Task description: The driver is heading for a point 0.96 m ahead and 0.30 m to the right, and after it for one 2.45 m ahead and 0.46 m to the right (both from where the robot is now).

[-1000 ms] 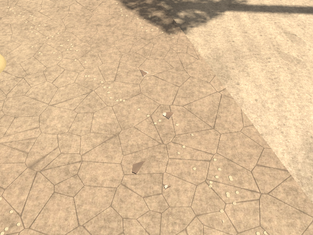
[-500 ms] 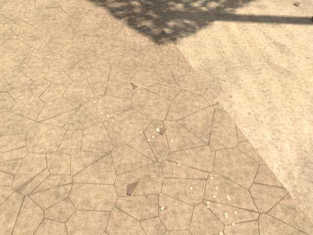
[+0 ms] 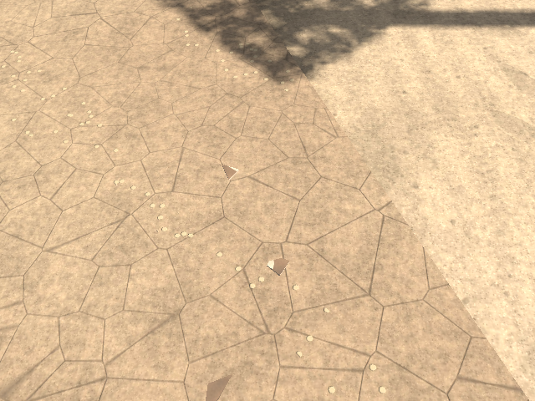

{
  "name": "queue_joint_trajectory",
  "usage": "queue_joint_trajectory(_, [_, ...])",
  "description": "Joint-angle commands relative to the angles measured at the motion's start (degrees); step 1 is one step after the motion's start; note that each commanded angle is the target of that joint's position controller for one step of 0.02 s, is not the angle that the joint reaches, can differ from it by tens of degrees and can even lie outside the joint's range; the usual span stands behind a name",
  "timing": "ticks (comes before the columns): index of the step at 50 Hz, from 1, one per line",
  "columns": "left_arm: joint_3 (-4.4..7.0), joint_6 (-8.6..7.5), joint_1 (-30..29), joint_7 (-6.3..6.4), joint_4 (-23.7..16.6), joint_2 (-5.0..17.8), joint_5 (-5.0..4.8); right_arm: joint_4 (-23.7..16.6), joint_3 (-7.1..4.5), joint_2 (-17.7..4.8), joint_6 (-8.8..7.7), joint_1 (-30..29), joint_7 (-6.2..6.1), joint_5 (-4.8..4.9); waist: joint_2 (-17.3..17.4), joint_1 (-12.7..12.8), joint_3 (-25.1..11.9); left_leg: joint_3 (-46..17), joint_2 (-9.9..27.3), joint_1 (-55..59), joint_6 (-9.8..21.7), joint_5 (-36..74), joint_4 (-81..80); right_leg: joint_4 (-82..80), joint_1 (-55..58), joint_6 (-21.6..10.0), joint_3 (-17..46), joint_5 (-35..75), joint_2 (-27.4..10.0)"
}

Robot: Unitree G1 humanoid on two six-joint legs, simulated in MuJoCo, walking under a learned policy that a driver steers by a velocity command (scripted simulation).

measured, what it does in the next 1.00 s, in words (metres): walks ahead: left foot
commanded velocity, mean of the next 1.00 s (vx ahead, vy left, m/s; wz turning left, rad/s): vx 0.13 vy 0.00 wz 0.00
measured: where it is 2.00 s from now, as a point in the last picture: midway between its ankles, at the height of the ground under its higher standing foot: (318, 307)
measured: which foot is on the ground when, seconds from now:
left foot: up 0.00-0.26, down 0.28-1.00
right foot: down 0.00-1.00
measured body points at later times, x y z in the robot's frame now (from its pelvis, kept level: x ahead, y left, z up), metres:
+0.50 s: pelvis +0.14 +0.02 +0.00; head +0.15 +0.03 +0.45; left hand +0.19 +0.28 -0.15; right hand +0.25 -0.23 -0.13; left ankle +0.19 +0.14 -0.74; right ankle +0.07 -0.08 -0.74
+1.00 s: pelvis +0.19 +0.05 -0.01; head +0.20 +0.07 +0.44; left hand +0.15 +0.31 -0.17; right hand +0.28 -0.22 -0.14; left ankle +0.21 +0.14 -0.74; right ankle +0.07 -0.08 -0.73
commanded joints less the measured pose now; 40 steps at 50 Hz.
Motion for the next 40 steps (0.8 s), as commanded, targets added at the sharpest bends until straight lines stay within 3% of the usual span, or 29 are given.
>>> queue_joint_trajectory(1, [0.48, -1.27, -1.0, 0.14, -1.6, 5.3, 0.87, -0.6, -0.95, -2.2, 1.3, 7.1, -0.73, -0.54, -5.7, -3.0, -6.3, -1.3, 3.3, -0.1, -0.6, 3.0, -2.6, -12.5, 3.0, -9.8, 10.6, 33.0, -15.0])
queue_joint_trajectory(4, [0.38, -0.75, -0.9, 1.72, -0.7, 6.7, 0.91, -2.7, -0.85, -2.1, 2.11, 2.3, -1.02, -1.43, -5.6, -3.5, -6.3, -0.9, 3.4, -1.3, -2.4, 10.1, -15.0, -12.7, 3.2, -9.9, 6.3, 37.6, -13.6])
queue_joint_trajectory(6, [0.33, -0.02, -0.5, 2.44, -0.3, 7.4, 0.66, -3.4, -0.4, -1.3, 2.25, -1.3, -0.78, -1.48, -5.9, -2.2, -7.2, 0.1, 2.7, 1.4, -2.8, 16.3, -24.4, -12.3, 3.9, -8.4, 3.9, 35.9, -11.9])
queue_joint_trajectory(10, [0.28, 1.33, 2.3, 2.82, 1.7, 8.2, 0.26, -4.3, -0.56, -2.8, 2.92, -6.5, -0.54, -1.06, -6.1, 0.0, -7.0, 0.2, 1.0, 4.0, -2.9, 18.8, -33.1, -11.5, 7.1, -8.3, 5.5, 27.3, -13.1])
queue_joint_trajectory(13, [0.02, 2.32, 1.2, 3.01, 2.2, 7.3, -0.81, -4.0, -0.85, -3.5, 2.82, -6.4, -0.43, -1.74, -5.4, -1.6, -6.1, 0.8, 0.0, 7.9, -1.2, 18.9, -41.4, -6.7, 8.0, -6.5, 7.1, 19.9, -12.8])
queue_joint_trajectory(14, [-0.27, 2.44, 3.2, 3.02, 2.8, 6.3, -0.99, -3.4, -1.19, -4.8, 2.65, -5.3, -0.52, -2.26, -3.6, -1.9, -6.4, -0.1, 0.6, 12.0, -0.1, 26.9, -46.5, -4.1, 7.7, -4.1, 7.0, 15.9, -10.6])
queue_joint_trajectory(15, [-0.67, 2.27, 5.4, 3.11, 2.8, 5.0, 0.03, -3.0, -1.75, -7.6, 2.54, -3.8, -0.83, -2.52, -0.4, -0.7, -8.4, -4.1, 4.7, 17.7, 1.1, 42.2, -45.5, -0.4, 5.9, -1.6, 5.5, 10.2, -7.5])
queue_joint_trajectory(16, [-0.8, 2.16, 13.1, 3.03, 4.3, 3.3, 0.59, -2.8, -1.81, -9.0, 2.94, -5.3, -1.06, -2.27, 6.3, 4.6, -10.9, -7.1, 8.0, 24.1, 5.6, 47.5, -41.9, -0.4, 0.9, 0.7, 4.0, -2.5, -4.0])
queue_joint_trajectory(17, [-1.1, 2.66, 11.7, 3.48, 4.6, 2.8, 0.5, -2.3, -1.03, -4.6, 3.4, -6.0, -0.74, -1.73, 6.9, 3.1, -11.3, -7.8, 7.9, 22.4, 7.2, 41.0, -42.4, -0.7, 1.7, 2.2, 2.9, -8.1, -3.3])
queue_joint_trajectory(18, [-0.9, 3.45, 8.8, 3.74, 4.1, 4.3, 0.19, -2.3, -0.69, -3.0, 3.72, -7.6, -0.35, -1.37, 5.3, 2.5, -9.3, -7.1, 6.0, 19.0, 6.1, 33.2, -43.5, -2.0, 2.7, 2.6, 2.8, -8.3, -3.2])
queue_joint_trajectory(20, [-0.45, 4.9, 5.7, 4.3, 3.9, 6.3, -0.28, -2.8, -0.72, -3.6, 3.74, -9.9, 0.07, -1.43, 2.2, 1.4, -7.1, -4.5, 3.2, 15.9, 3.7, 29.3, -43.3, -2.1, 3.5, 2.2, 2.9, -5.6, -3.4])
queue_joint_trajectory(22, [-0.53, 5.55, 5.9, 4.34, 4.1, 5.9, -0.11, -1.7, -0.94, -4.3, 3.27, -9.1, 0.11, -1.32, 1.5, 1.5, -8.0, -3.3, 2.2, 16.2, 3.2, 31.9, -42.3, -2.0, 5.3, 2.0, 3.5, -1.9, -4.2])
queue_joint_trajectory(27, [-0.54, 5.49, 5.7, 4.22, 5.1, 5.4, -0.33, 0.0, -0.92, -3.9, 3.51, -9.0, -0.21, -1.15, -1.0, 0.7, -9.0, -2.3, 1.5, 18.2, 3.8, 36.8, -40.1, -0.7, 6.7, 2.3, 3.4, 3.5, -4.8])
queue_joint_trajectory(36, [-0.87, 5.78, 7.1, 4.51, 7.0, 4.4, -0.17, 1.4, -1.0, -3.3, 5.02, -10.6, -0.58, -1.13, -2.1, 0.6, -5.6, -1.4, 0.2, 17.0, 3.1, 28.6, -41.1, -1.7, 5.2, 2.5, 3.2, -1.2, -5.0])
queue_joint_trajectory(37, [-1.02, 5.74, 8.5, 4.49, 7.8, 3.8, -0.18, 2.1, -0.86, -2.5, 5.19, -9.7, -0.6, -1.13, -2.0, 0.7, -6.4, -0.8, -0.5, 17.4, 2.8, 21.6, -41.5, -2.7, 5.3, 2.2, 3.0, -7.1, -4.8])
queue_joint_trajectory(40, [-0.3, 5.41, 8.3, 4.8, 7.1, 6.2, -0.99, 2.0, -1.33, -3.4, 5.31, -10.5, -0.77, -0.61, -5.2, 0.7, 0.3, 2.1, -4.1, 9.8, 2.1, -7.5, -39.0, -6.3, 1.1, -1.8, 7.4, -29.7, -7.2])
Keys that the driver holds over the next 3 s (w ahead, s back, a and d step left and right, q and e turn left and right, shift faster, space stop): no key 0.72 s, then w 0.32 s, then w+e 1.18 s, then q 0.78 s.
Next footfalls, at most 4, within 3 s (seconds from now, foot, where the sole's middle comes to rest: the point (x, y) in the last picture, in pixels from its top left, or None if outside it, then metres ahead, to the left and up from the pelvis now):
0.28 left None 0.23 0.14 -0.77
1.52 right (342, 358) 0.57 -0.12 -0.77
2.04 left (309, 243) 0.91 -0.06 -0.77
2.46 right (422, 241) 0.91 -0.39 -0.77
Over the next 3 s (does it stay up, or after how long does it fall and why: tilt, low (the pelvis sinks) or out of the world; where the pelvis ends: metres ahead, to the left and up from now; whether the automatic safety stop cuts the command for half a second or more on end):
stays up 0.93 -0.23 -0.01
